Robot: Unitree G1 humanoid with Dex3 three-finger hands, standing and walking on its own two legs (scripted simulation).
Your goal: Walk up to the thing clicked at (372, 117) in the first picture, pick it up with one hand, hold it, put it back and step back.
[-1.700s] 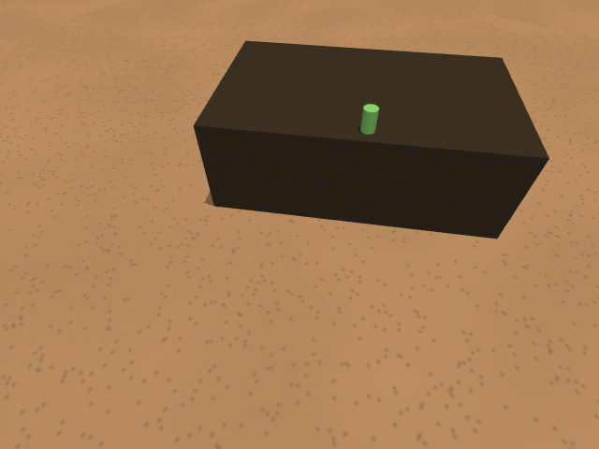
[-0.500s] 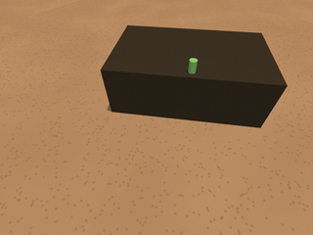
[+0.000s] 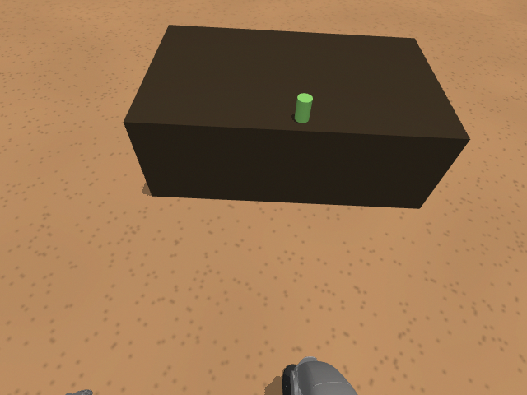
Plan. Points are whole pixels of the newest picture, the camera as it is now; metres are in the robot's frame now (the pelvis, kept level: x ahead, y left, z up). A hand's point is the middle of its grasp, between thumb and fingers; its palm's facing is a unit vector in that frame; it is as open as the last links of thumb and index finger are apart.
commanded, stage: walk up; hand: right
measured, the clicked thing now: (303, 108) +1.07 -0.20 -0.27
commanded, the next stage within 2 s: none
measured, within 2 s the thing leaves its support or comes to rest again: neither
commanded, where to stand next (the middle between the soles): +0.72 +0.06 m, yaw -5 degrees
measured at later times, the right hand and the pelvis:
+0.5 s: hand (385, 294) +0.30 -0.24 -0.13, palm faces -0.03 +0.92 -0.39, open 7.4 cm; pelvis +0.24 +0.05 +0.00, yaw -2 degrees
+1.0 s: hand (347, 240) +0.43 -0.20 -0.15, palm faces +0.10 +0.93 -0.35, open 7.4 cm; pelvis +0.45 +0.07 -0.01, yaw -7 degrees
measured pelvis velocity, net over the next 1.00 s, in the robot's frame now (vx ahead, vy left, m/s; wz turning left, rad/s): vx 0.45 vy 0.07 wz -0.12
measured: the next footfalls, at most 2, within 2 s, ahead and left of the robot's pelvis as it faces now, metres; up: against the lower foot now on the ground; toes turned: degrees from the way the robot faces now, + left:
right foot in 0.08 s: +0.24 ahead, -0.10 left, +0.00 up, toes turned -3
left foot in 0.52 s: +0.41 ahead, +0.20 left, +0.00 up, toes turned +3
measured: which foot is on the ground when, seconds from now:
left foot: down 0.00-0.12, up 0.14-0.50, down 0.52-1.00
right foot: up 0.00-0.06, down 0.08-0.56, up 0.58-1.00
